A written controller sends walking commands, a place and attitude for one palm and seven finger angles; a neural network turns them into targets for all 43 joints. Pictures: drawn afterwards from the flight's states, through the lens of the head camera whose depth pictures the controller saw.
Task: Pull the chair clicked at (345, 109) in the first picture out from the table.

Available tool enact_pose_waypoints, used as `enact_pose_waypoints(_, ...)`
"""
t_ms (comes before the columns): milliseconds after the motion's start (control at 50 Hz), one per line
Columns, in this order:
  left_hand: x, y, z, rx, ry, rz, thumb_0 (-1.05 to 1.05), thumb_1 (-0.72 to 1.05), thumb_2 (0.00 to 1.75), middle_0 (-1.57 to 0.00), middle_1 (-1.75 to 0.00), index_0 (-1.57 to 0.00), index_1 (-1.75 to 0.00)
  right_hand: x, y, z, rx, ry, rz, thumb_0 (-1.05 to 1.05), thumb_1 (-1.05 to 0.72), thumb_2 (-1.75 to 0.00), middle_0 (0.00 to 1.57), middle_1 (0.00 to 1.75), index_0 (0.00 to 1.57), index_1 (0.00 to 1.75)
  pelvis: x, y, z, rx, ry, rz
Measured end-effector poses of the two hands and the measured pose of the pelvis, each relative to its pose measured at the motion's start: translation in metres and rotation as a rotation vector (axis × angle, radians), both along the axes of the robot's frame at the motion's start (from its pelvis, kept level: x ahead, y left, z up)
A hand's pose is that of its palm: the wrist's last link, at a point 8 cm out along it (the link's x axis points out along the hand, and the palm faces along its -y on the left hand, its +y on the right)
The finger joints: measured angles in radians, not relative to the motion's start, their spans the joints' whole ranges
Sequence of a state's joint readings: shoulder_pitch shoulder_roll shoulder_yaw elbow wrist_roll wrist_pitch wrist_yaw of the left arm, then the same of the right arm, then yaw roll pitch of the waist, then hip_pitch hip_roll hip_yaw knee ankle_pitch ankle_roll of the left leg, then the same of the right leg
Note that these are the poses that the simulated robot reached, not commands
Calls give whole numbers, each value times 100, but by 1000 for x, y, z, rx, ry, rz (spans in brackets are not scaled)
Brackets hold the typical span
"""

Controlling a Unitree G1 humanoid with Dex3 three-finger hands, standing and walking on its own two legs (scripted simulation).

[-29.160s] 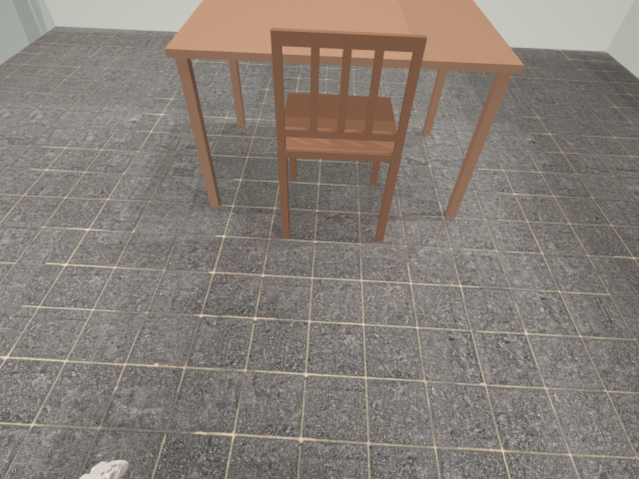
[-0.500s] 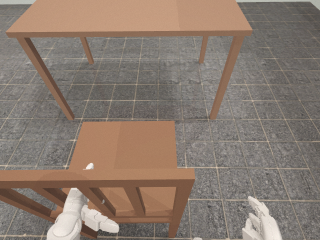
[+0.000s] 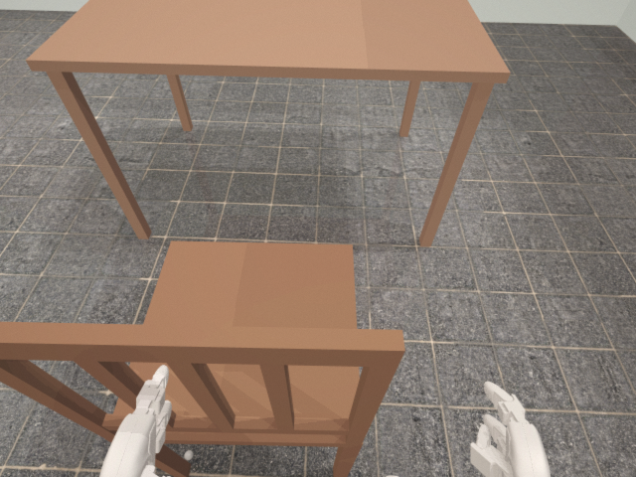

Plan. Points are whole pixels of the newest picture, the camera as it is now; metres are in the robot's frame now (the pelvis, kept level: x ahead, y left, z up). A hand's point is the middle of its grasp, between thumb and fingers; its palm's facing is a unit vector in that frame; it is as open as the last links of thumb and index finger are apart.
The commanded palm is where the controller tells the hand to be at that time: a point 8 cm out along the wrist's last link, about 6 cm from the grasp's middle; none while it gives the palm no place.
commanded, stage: draw the fingers out of the gap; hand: left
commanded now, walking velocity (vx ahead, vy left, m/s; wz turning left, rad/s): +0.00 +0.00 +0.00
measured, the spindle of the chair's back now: (208, 394) +0.24 +0.15 -0.04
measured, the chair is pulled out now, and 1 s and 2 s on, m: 0.62 0.61 0.61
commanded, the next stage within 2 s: draw the hand back to the body in 0.24 s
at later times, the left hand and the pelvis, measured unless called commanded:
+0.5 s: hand out of the picture +0.12 +0.16 +0.01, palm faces +0.09 -0.99 -0.08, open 17.4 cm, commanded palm +0.08 +0.22 +0.03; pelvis -0.01 +0.00 -0.02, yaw +0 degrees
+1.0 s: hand (82, 462) +0.14 +0.21 +0.10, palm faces +0.20 -0.91 -0.37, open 16.4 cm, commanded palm +0.10 +0.26 +0.13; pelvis -0.02 -0.01 +0.01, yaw +1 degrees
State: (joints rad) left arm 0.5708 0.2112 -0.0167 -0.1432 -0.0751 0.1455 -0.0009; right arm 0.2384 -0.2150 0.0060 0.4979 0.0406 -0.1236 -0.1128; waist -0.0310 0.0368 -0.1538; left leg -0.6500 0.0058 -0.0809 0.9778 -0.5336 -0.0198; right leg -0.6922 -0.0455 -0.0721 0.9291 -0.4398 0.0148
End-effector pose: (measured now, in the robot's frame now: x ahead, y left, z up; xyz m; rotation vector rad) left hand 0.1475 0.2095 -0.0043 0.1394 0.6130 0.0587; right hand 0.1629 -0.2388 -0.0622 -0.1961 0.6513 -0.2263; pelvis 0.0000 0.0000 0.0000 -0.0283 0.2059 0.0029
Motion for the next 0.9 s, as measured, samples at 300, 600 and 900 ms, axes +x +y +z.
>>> enact_pose_waypoints(300, -43, 0, 2, 1, 50, 21, -1, -53, 21, -2, -1, -1, -1, 7, 9, 0, 11, -38, -7, 2, -90, -90, 20, 30, 20, 30, 0, 5, -6, -7, 10, 2)
enact_pose_waypoints(600, -51, 9, 33, -57, -246, 41, -1, -54, 20, -1, 0, -3, -1, 6, 13, -15, 29, -53, 10, 2, -90, -90, 20, 30, 20, 30, -12, 1, -19, -15, 16, 8)
enact_pose_waypoints(900, -43, 35, 93, 50, -486, -33, -2, -49, 23, -2, -1, -5, -3, -12, 11, -11, 62, -63, 16, 2, -90, -90, 20, 30, 20, 30, -24, -5, -6, -18, -60, 12)
